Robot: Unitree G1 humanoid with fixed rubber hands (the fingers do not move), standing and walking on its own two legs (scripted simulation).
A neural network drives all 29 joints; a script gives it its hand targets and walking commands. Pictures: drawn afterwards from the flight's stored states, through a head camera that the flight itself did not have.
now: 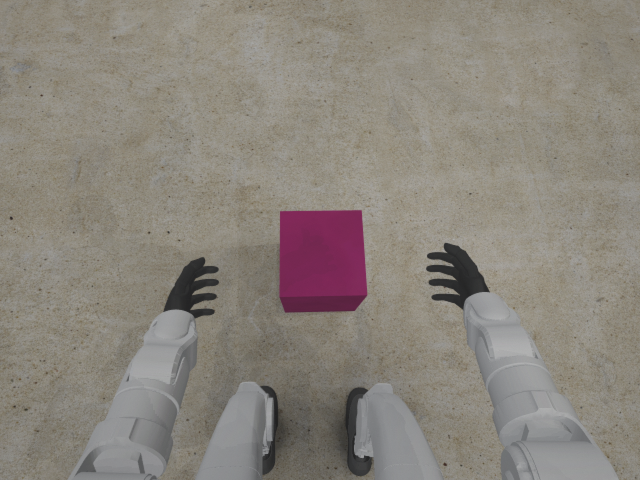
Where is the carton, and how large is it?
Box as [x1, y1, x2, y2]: [279, 210, 366, 312]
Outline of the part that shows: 361,210 280,211 279,296 285,312 354,310 365,297 366,281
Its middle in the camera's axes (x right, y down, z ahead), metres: +0.01 +0.08 +1.03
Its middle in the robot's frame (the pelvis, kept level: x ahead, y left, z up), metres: +0.50 -0.02 -0.59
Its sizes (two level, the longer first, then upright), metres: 0.210 0.200 0.250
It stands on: the floor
